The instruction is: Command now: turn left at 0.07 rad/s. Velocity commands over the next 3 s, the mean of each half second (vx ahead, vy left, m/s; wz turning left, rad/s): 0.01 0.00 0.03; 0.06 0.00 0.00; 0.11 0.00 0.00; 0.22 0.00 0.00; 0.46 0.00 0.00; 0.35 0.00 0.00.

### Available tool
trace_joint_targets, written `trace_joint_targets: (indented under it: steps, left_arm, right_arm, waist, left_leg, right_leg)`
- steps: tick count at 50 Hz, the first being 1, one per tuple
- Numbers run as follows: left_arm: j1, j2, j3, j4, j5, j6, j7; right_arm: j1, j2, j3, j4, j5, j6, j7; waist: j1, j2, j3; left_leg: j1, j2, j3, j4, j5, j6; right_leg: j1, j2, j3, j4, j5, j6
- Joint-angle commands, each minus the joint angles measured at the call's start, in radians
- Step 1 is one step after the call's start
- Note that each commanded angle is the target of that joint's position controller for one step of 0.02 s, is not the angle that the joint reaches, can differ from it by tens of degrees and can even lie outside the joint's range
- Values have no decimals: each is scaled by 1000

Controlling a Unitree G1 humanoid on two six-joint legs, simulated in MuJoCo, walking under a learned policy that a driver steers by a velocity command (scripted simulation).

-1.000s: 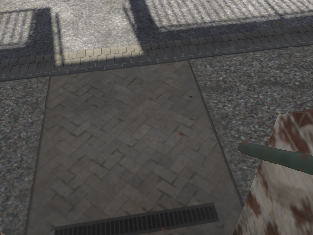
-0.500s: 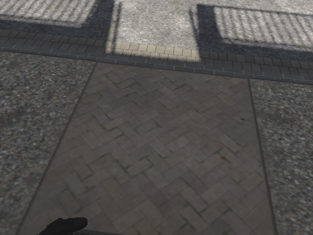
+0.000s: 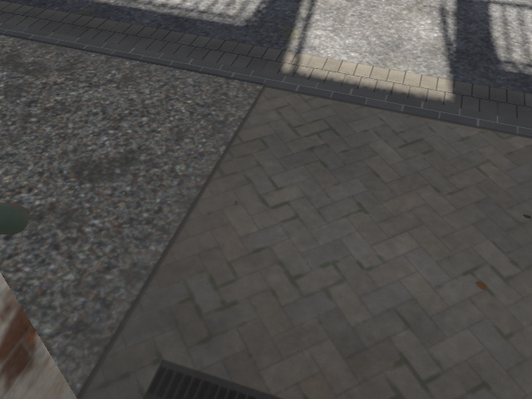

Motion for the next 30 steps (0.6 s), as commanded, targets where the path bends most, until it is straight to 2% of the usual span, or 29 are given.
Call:
trace_joint_targets:
  steps: [1, 2, 3, 4, 5, 6, 7, 8, 9, 10, 11, 12, 13, 14, 15, 16, 17, 18, 19, 20, 21, 22, 23, 24, 25, 26, 27, 28, 30]
  left_arm:
    - [66, 10, -1, -35, -1, -20, -20]
    - [134, -4, 5, 18, 0, -28, -17]
    - [140, -8, 3, 35, 3, -30, -15]
    - [29, 3, 16, 10, 11, -5, -6]
    - [96, 77, 50, 64, -1, -3, -15]
    - [31, 173, 81, 70, 29, -40, -22]
    - [-189, 178, 76, 15, 38, -55, -27]
    - [-277, 148, 87, -11, -8, -61, -21]
    - [-166, 68, 84, -27, -38, -56, -7]
    - [8, -25, 74, -13, -32, -41, -6]
    - [117, -14, 83, 27, -11, -24, 9]
    - [127, 13, 94, 18, -15, -8, 9]
    - [76, 82, 119, 63, -13, 18, 12]
    - [84, 54, 111, 67, -1, 44, -3]
    - [138, 5, 92, 96, 18, 49, -28]
    - [134, -31, 80, 85, 21, 45, -36]
    - [119, -46, 67, 78, 29, 35, -38]
    - [109, -40, 62, 72, 45, 23, -35]
    - [81, -2, 67, 65, 47, 13, -34]
    - [39, 43, 73, 58, 40, 6, -34]
    - [-19, 94, 77, 55, 33, -1, -33]
    - [-72, 136, 82, 55, 32, -16, -30]
    - [-112, 124, 79, 57, 33, -31, -29]
    - [-121, 105, 75, 56, 28, -46, -32]
    - [-78, 92, 73, 72, 18, -57, -36]
    - [-43, 59, 66, 96, 15, -59, -37]
    - [-6, 20, 59, 123, 20, -54, -35]
    - [11, -22, 48, 126, 23, -51, -33]
    - [44, -8, 52, 143, 26, -45, -32]
  right_arm:
    - [-54, -108, -41, -66, -22, -46, 5]
    - [-77, -103, -39, -69, -7, -65, 15]
    - [-59, -88, -33, -66, -11, -78, 22]
    - [-30, -51, -8, -58, -20, -78, 40]
    - [15, -30, -21, -25, -44, -75, 43]
    - [350, -83, -59, 112, -80, -44, 48]
    - [583, -128, -83, 186, -57, -29, 39]
    - [676, -185, -96, 224, -54, -28, 29]
    - [561, -218, -76, 198, -58, -51, 24]
    - [351, -195, -43, 158, -56, -74, 37]
    - [225, -175, -40, 131, -46, -84, 53]
    - [135, -217, -61, 151, -54, -86, 58]
    - [65, -186, -68, 125, -79, -85, 56]
    - [12, -187, -67, 123, -82, -73, 46]
    - [-83, -198, -62, 101, -83, -70, 32]
    - [-103, -166, -47, 100, -73, -63, 15]
    - [-42, -155, -42, 123, -64, -57, 2]
    - [35, -159, -44, 156, -56, -50, -7]
    - [88, -167, -46, 172, -40, -45, -10]
    - [160, -182, -54, 187, -33, -41, -12]
    - [222, -169, -54, 196, -24, -33, -11]
    - [240, -182, -64, 206, -26, -29, -9]
    - [271, -177, -68, 224, -35, -22, -12]
    - [279, -167, -73, 241, -45, -18, -16]
    - [275, -165, -72, 255, -50, -15, -17]
    - [250, -165, -73, 258, -44, -14, -14]
    - [210, -168, -73, 256, -30, -16, -10]
    - [159, -140, -58, 254, -21, -20, -9]
    - [135, -162, -59, 268, -10, -25, -4]
  waist:
    - [-42, 63, 92]
    - [-15, 44, 118]
    - [-37, 16, 109]
    - [-76, 74, 102]
    - [-100, 46, 0]
    - [-231, -76, -144]
    - [-371, -126, -146]
    - [-425, 86, 40]
    - [-268, 361, 63]
    - [-72, 398, -6]
    - [0, 316, -26]
    - [55, 328, -50]
    - [15, 146, -50]
    - [48, 110, -78]
    - [73, 164, -65]
    - [87, 175, -48]
    - [60, 148, -30]
    - [37, 127, -21]
    - [2, 108, -17]
    - [-57, 74, -20]
    - [-136, -20, -5]
    - [-179, -35, 58]
    - [-209, 17, 50]
    - [-205, 64, 10]
    - [-180, 64, -14]
    - [-163, 61, -19]
    - [-141, 72, -20]
    - [-117, 42, -38]
    - [-105, 11, -20]
  left_leg:
    - [-35, -6, -22, -615, -117, -58]
    - [-64, 16, -30, -638, -163, -49]
    - [-82, 20, -44, -709, -140, -48]
    - [157, 15, -19, -1138, -53, -23]
    - [472, -71, 70, -1092, 12, -15]
    - [929, -146, 194, -577, 57, -16]
    - [1008, -154, 148, -649, 12, -16]
    - [893, -65, -63, -1013, 146, 25]
    - [635, 114, -428, -1212, 493, 152]
    - [514, 172, -606, -1293, 596, 252]
    - [510, 210, -584, -1271, 538, 330]
    - [461, 239, -709, -1289, 194, 385]
    - [278, 187, -613, -1249, 69, 365]
    - [144, 143, -499, -1236, -136, 310]
    - [-47, 129, -433, -1200, -299, 299]
    - [-88, 63, -331, -1185, -451, 244]
    - [-65, -5, -234, -1158, -496, 195]
    - [-1, -44, -185, -1127, -480, 164]
    - [86, -69, -149, -1090, -423, 149]
    - [208, -86, -111, -1056, -372, 132]
    - [376, -118, -61, -1013, -372, 118]
    - [513, -111, -35, -966, -353, 118]
    - [608, -96, -39, -956, -256, 125]
    - [646, -79, -64, -999, -159, 137]
    - [654, -72, -83, -1035, -105, 147]
    - [649, -65, -96, -1077, -68, 151]
    - [622, -60, -97, -1112, -32, 157]
    - [600, -47, -110, -1150, 12, 144]
    - [604, -44, -110, -1194, 4, 128]
  right_leg:
    - [18, -39, -50, -156, 412, -90]
    - [56, -41, -56, -169, 466, -93]
    - [120, -54, -72, -177, 490, -94]
    - [8, -26, -69, -186, 320, -114]
    - [-110, -62, -62, -202, 324, -131]
    - [-421, -98, -89, -179, 395, -157]
    - [-514, -17, -167, -87, 302, -91]
    - [-583, 70, -117, 221, 51, -26]
    - [-454, 141, 72, 547, -256, 16]
    - [-358, 133, 182, 525, -275, 10]
    - [-349, 102, 176, 523, -267, 11]
    - [-378, 38, 163, 405, -255, -14]
    - [-214, 39, 52, 403, -59, -1]
    - [-44, 51, -10, 348, 18, -13]
    - [120, 71, -45, 435, 212, -19]
    - [147, 99, -67, 378, 150, -35]
    - [135, 118, -91, 314, 104, -42]
    - [97, 125, -111, 236, 76, -47]
    - [48, 114, -85, 123, 136, -58]
    - [-36, 89, -38, 19, 210, -67]
    - [-225, 27, 92, -138, 110, -87]
    - [-419, -14, 189, -240, 25, -107]
    - [-456, -14, 147, -231, 67, -111]
    - [-409, -8, 113, -221, 129, -107]
    - [-341, 9, 69, -204, 152, -96]
    - [-281, 29, 38, -190, 179, -82]
    - [-216, 47, 9, -166, 226, -67]
    - [-138, 38, 13, -194, 289, -52]
    - [-88, 27, 18, -226, 343, -40]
